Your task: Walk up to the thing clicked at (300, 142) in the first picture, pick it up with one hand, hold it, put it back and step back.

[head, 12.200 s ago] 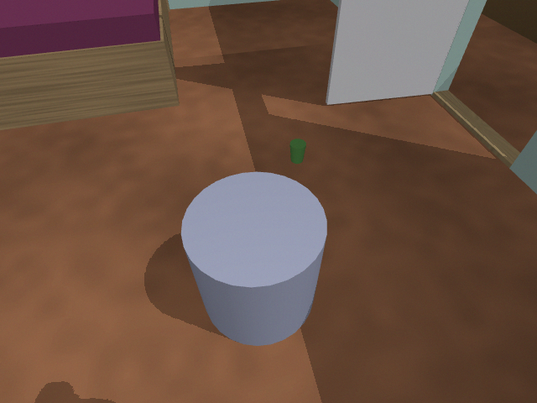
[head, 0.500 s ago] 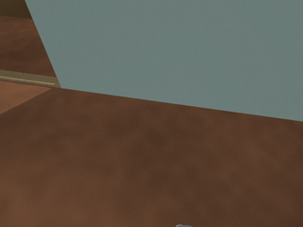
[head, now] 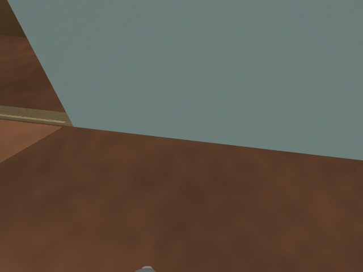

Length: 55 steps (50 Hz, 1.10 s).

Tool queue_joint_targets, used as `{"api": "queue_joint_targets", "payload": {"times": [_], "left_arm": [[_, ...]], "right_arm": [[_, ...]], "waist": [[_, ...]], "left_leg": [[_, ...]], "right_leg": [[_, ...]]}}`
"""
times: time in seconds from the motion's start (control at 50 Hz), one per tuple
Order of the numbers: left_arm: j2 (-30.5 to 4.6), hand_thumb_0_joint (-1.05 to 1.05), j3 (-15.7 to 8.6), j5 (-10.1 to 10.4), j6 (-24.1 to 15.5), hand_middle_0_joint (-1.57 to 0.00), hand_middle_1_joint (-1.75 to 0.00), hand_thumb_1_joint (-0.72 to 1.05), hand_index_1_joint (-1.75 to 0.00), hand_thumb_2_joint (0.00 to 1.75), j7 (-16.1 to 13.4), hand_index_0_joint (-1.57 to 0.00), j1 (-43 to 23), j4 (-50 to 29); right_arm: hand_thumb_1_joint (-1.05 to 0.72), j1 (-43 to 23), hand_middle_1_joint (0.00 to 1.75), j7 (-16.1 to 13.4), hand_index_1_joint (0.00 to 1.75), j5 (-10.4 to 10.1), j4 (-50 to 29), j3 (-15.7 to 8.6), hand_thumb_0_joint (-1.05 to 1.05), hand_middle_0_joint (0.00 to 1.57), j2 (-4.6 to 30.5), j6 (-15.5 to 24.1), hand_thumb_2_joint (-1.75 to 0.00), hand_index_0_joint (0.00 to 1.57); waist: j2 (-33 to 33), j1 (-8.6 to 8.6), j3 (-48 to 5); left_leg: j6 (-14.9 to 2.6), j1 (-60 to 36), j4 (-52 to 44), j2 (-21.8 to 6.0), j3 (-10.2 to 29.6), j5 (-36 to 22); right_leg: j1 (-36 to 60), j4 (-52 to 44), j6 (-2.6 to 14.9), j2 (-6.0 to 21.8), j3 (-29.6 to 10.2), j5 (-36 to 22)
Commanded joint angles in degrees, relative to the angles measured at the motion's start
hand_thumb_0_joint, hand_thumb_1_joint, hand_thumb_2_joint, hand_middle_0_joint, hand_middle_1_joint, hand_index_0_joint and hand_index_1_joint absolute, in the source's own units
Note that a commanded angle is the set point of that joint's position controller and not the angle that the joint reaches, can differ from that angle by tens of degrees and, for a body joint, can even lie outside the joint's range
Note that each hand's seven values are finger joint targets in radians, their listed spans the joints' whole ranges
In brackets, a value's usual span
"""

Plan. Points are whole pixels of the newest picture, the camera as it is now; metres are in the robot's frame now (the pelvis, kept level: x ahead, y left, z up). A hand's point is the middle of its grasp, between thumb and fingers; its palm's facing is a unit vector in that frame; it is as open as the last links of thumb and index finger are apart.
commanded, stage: walk up
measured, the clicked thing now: out of the picture +0.19 +1.39 -0.71
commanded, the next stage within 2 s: none
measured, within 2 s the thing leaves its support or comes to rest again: neither
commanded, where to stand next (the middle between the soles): +0.51 -0.04 m, yaw +0 degrees
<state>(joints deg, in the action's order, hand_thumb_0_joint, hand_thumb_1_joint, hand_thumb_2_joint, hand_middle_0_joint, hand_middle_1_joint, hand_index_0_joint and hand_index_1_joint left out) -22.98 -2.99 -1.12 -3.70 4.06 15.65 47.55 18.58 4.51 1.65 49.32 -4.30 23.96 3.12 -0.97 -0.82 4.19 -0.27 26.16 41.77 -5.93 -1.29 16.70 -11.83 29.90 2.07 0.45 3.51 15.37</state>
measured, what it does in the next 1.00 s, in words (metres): walks ahead, turning left: left foot, then right foot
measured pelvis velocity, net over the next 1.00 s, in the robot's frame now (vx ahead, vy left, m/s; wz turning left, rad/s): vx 0.39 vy -0.06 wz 0.45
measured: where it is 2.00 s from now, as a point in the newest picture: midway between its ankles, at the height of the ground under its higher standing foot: (202, 223)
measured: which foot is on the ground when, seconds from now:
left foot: up 0.00-0.06, down 0.08-0.52, up 0.54-0.90, down 0.92-1.00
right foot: down 0.00-0.08, up 0.10-0.50, down 0.52-0.92, up 0.94-1.00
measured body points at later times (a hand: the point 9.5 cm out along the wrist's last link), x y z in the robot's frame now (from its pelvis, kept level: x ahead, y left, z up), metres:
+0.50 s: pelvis +0.20 -0.02 +0.00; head +0.23 -0.01 +0.45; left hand +0.35 +0.30 -0.10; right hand +0.19 -0.33 -0.11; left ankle +0.13 +0.14 -0.73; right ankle +0.30 -0.15 -0.73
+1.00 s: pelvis +0.39 -0.06 -0.02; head +0.41 -0.01 +0.42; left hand +0.31 +0.27 -0.15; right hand +0.65 -0.31 -0.08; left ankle +0.42 +0.07 -0.73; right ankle +0.37 -0.17 -0.68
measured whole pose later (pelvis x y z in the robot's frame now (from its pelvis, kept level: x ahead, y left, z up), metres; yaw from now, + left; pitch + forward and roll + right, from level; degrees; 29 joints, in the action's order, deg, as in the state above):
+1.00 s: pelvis +0.39 -0.06 -0.02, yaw +26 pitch -3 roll +2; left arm -27.2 -4.2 -2.4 3.5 4.7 15.5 43.2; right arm 16.1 -0.6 0.1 40.0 -3.9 26.0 2.5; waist 7.3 -2.6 7.7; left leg -3.9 23.1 40.1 2.1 -5.1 14.8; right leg -19.9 65.3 0.5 3.3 3.6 30.8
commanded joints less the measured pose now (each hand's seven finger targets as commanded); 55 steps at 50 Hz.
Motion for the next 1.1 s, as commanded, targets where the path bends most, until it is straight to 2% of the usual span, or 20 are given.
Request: {"api": "queue_joint_targets", "payload": {"times": [0.0,0.04,0.08,0.14,0.22,0.34,0.36,0.38,0.46,0.48,0.5,0.52,0.64,0.78,0.84,0.88,0.9,0.92,1.0,1.08], "left_arm": [[-15.43,0.00,-4.70,-0.04,-0.74,-0.20,-0.30,0.90,-0.30,0.90,-0.28,-0.20,-4.56,-5.62],[-11.15,0.00,-3.14,-0.74,-0.08,-0.20,-0.30,0.90,-0.30,0.90,-0.46,-0.20,-3.79,-5.73],[-9.78,0.00,-2.45,0.29,0.41,-0.20,-0.30,0.90,-0.30,0.90,-1.30,-0.20,-1.02,-5.04],[-14.64,0.00,-3.42,0.77,0.02,-0.20,-0.30,0.90,-0.30,0.90,-1.50,-0.20,2.56,-0.93],[-12.72,0.00,-3.23,0.84,0.39,-0.20,-0.30,0.90,-0.30,0.90,-0.38,-0.20,2.17,0.31],[-10.67,0.00,-3.09,0.50,0.71,-0.20,-0.30,0.90,-0.30,0.90,1.05,-0.20,-4.40,-2.54],[-11.71,0.00,-4.17,-0.62,0.71,-0.20,-0.30,0.90,-0.30,0.90,1.76,-0.20,-14.99,-8.12],[-11.40,0.00,-4.37,-0.86,0.94,-0.20,-0.30,0.90,-0.30,0.90,1.48,-0.20,-17.00,-9.26],[-12.35,0.00,-4.99,0.51,1.52,-0.20,-0.30,0.90,-0.30,0.90,0.81,-0.20,-6.78,-7.40],[-15.50,0.00,-6.27,-0.08,1.08,-0.20,-0.30,0.90,-0.30,0.90,0.22,-0.20,-0.93,-6.00],[-20.14,0.00,-7.54,-1.04,0.65,-0.20,-0.30,0.90,-0.30,0.90,-0.59,-0.20,6.50,-4.90],[-22.58,0.00,-7.56,-0.89,1.00,-0.20,-0.30,0.90,-0.30,0.90,-1.04,-0.20,2.22,-5.72],[-12.78,0.00,-4.27,-0.14,1.07,-0.20,-0.30,0.90,-0.30,0.90,-0.81,-0.20,-7.97,-8.63],[-13.00,0.00,-5.05,-1.30,2.46,-0.20,-0.30,0.90,-0.30,0.90,0.37,-0.20,-7.73,-11.95],[-13.90,0.00,-4.99,-1.04,3.45,-0.20,-0.30,0.90,-0.30,0.90,0.73,-0.20,-9.33,-13.62],[-10.10,0.00,-3.67,-0.58,3.93,-0.20,-0.30,0.90,-0.30,0.90,0.71,-0.20,-4.30,-14.11],[-7.11,0.00,-2.85,-1.09,3.84,-0.20,-0.30,0.90,-0.30,0.90,0.74,-0.20,-4.26,-15.92],[-14.02,0.00,-3.80,-0.85,4.18,-0.20,-0.30,0.90,-0.30,0.90,0.71,-0.20,-4.82,-16.45],[-16.53,0.00,-4.77,-1.03,4.22,-0.20,-0.30,0.90,-0.30,0.90,0.91,-0.20,-1.20,-12.37],[-12.29,0.00,-4.04,0.26,4.58,-0.20,-0.30,0.90,-0.30,0.90,-0.44,-0.20,0.94,-11.10]], "right_arm": [[-0.90,5.02,0.30,-1.01,0.30,0.14,-2.48,-3.97,0.00,0.20,10.46,2.40,-0.90,0.20],[-0.90,13.00,0.30,-2.17,0.30,0.50,-0.06,-5.14,0.00,0.20,13.58,3.15,-0.90,0.20],[-0.90,12.32,0.30,-3.31,0.30,0.20,-2.85,-5.99,0.00,0.20,20.57,3.96,-0.90,0.20],[-0.90,3.03,0.30,-3.48,0.30,-1.06,-4.92,-4.22,0.00,0.20,16.54,4.10,-0.90,0.20],[-0.90,3.71,0.30,-3.48,0.30,-0.94,-4.31,-3.37,0.00,0.20,15.05,4.32,-0.90,0.20],[-0.90,3.51,0.30,-3.32,0.30,-1.24,-5.53,-3.47,0.00,0.20,15.96,3.72,-0.90,0.20],[-0.90,6.70,0.30,-3.21,0.30,-1.13,-5.17,-2.88,0.00,0.20,15.94,1.37,-0.90,0.20],[-0.90,8.07,0.30,-3.31,0.30,-1.01,-5.41,-3.19,0.00,0.20,17.03,0.76,-0.90,0.20],[-0.90,0.84,0.30,-4.23,0.30,-1.39,-7.08,-2.48,0.00,0.20,16.41,0.51,-0.90,0.20],[-0.90,1.72,0.30,-4.16,0.30,-1.78,-7.29,-1.14,0.00,0.20,13.08,0.42,-0.90,0.20],[-0.90,2.77,0.30,-4.17,0.30,-1.73,-8.34,0.74,0.00,0.20,6.63,0.20,-0.90,0.20],[-0.90,2.90,0.30,-4.97,0.30,-1.38,-7.33,0.00,0.00,0.20,9.94,-0.72,-0.90,0.20],[-0.90,3.99,0.30,-2.31,0.30,-1.19,-2.53,-0.67,0.00,0.20,10.03,-0.98,-0.90,0.20],[-0.90,-1.44,0.30,-1.47,0.30,-1.56,-7.19,-1.79,0.00,0.20,10.28,-1.16,-0.90,0.20],[-0.90,6.67,0.30,-3.05,0.30,-1.57,-6.82,-3.18,0.00,0.20,11.63,-0.72,-0.90,0.20],[-0.90,15.49,0.30,-5.42,0.30,-0.39,-6.38,-5.17,0.00,0.20,15.95,-0.49,-0.90,0.20],[-0.90,14.67,0.30,-6.63,0.30,0.73,-8.97,-6.09,0.00,0.20,20.81,-0.36,-0.90,0.20],[-0.90,13.24,0.30,-7.20,0.30,-1.50,-11.07,-6.30,0.00,0.20,22.82,-0.25,-0.90,0.20],[-0.90,3.82,0.30,-7.59,0.30,-1.66,-13.31,-3.98,0.00,0.20,17.97,0.51,-0.90,0.20],[-0.90,-1.35,0.30,-6.36,0.30,-0.24,-15.21,-2.75,0.00,0.20,15.27,0.32,-0.90,0.20]], "waist": [[6.64,2.61,-2.40],[-4.86,6.88,-3.98],[-11.58,6.56,-0.80],[-3.04,1.56,1.45],[-8.68,1.67,1.06],[-7.03,2.55,0.69],[-1.50,3.07,0.80],[-1.25,3.18,2.06],[-4.68,-3.81,-4.51],[1.70,-7.22,-7.87],[18.49,-9.78,-13.51],[17.10,-8.73,-11.06],[13.55,-2.10,-1.01],[8.72,-2.95,-0.25],[4.93,2.17,-4.39],[-7.38,6.89,-10.79],[-13.07,5.33,-8.85],[-5.60,5.56,-11.22],[-3.50,0.58,-3.64],[-9.33,-1.62,-0.73]], "left_leg": [[0.56,-17.01,-6.43,2.66,-4.53,-5.81],[-1.44,-29.09,-9.78,2.45,-0.66,4.92],[-9.82,-23.94,-34.00,-19.81,42.53,34.40],[-11.53,-18.95,-29.91,-15.06,25.59,18.07],[-10.68,-16.99,-28.08,-10.65,9.44,-3.48],[-10.87,-16.74,-25.77,-9.44,3.05,-7.56],[-13.21,-13.11,-25.92,-9.38,19.24,-12.58],[-13.07,-12.36,-25.69,-11.32,20.67,-14.00],[-7.52,-13.46,-15.65,-6.07,14.25,-17.55],[-4.59,-4.49,-3.76,-0.74,9.87,-13.02],[-2.89,8.31,14.60,6.69,1.36,13.99],[-3.35,14.54,21.83,6.78,0.00,15.72],[-1.08,7.58,15.19,0.85,0.86,-0.42],[-1.20,-0.95,-2.01,2.06,-6.13,-8.75],[-3.20,-17.42,-6.62,5.85,-8.27,-6.40],[-10.43,-36.76,-16.07,1.71,7.22,5.75],[-14.86,-40.84,-17.69,-12.56,33.45,3.60],[-21.55,-36.99,-24.90,-20.84,50.48,10.43],[-13.74,-16.95,-22.70,-9.06,26.40,8.39],[-10.61,-1.47,-17.05,-1.69,15.86,-16.79]], "right_leg": [[-15.65,-9.62,8.39,10.51,-9.70,21.82],[-25.42,8.37,5.87,6.03,-6.40,23.76],[-35.32,37.43,1.39,-3.18,-7.87,15.04],[-29.71,35.73,0.60,2.98,-11.50,5.07],[-22.51,25.43,-1.74,4.29,-7.43,1.99],[-16.01,9.82,-0.86,4.90,-2.38,-4.26],[-14.54,10.49,-2.21,-0.63,-2.81,5.11],[-13.05,8.93,-1.66,0.10,-4.45,7.31],[0.40,-2.18,0.15,1.96,-6.77,-2.35],[14.39,-7.89,2.58,4.92,-11.52,-0.45],[27.15,-12.49,4.00,21.77,-27.11,5.83],[22.41,-19.60,7.68,28.93,-37.22,17.31],[9.32,-13.26,7.01,14.47,-5.38,-13.30],[3.97,-12.13,5.74,15.47,2.83,-9.43],[-4.83,1.28,5.21,15.62,4.94,-12.53],[-19.67,31.18,0.82,5.81,9.75,-1.23],[-35.16,40.96,-2.22,0.21,5.39,19.70],[-35.51,44.77,-2.89,2.97,-7.00,18.16],[-24.48,34.31,-1.54,7.75,-9.05,13.61],[-13.75,25.75,-2.01,3.70,-3.53,8.04]]}}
